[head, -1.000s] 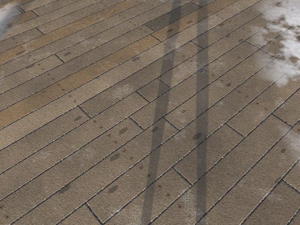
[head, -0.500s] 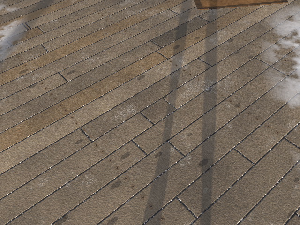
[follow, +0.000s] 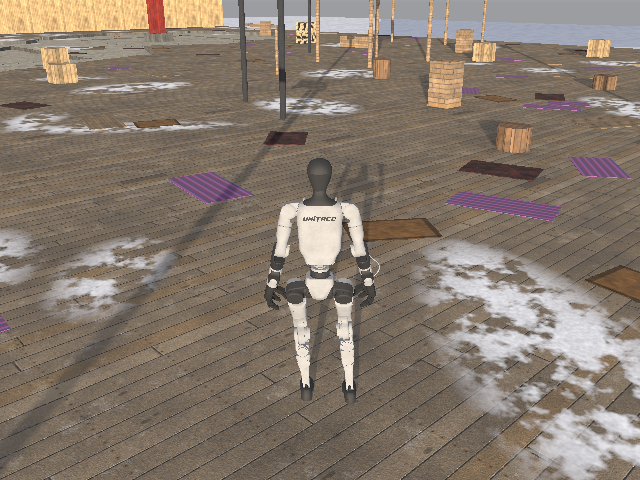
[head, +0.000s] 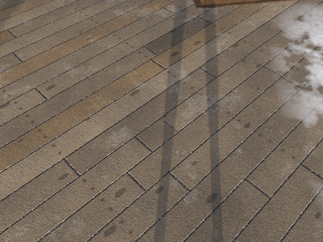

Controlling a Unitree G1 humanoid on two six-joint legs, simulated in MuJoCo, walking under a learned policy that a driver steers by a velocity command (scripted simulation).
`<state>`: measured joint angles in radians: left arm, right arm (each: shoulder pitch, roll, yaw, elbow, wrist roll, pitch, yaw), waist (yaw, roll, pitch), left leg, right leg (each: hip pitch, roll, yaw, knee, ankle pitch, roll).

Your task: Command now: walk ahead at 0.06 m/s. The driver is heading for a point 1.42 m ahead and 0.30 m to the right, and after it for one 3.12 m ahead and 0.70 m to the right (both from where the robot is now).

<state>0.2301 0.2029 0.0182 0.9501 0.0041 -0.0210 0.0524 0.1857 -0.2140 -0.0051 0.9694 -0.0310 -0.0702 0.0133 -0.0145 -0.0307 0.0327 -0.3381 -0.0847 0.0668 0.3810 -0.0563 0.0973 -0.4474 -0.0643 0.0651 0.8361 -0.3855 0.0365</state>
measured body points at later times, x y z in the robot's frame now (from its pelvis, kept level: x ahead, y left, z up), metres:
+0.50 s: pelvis +0.06 -0.03 +0.00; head +0.08 -0.03 +0.45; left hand +0.07 +0.20 -0.15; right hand +0.11 -0.27 -0.15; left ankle +0.09 +0.07 -0.73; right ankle +0.05 -0.14 -0.73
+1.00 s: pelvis +0.07 -0.03 +0.00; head +0.09 -0.03 +0.45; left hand +0.07 +0.20 -0.16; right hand +0.12 -0.27 -0.15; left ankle +0.09 +0.07 -0.73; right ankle +0.05 -0.14 -0.73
